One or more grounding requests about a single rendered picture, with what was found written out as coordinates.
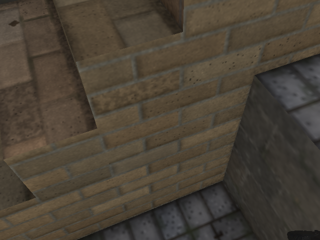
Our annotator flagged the right robot hand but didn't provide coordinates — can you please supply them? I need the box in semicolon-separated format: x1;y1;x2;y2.
287;230;320;240

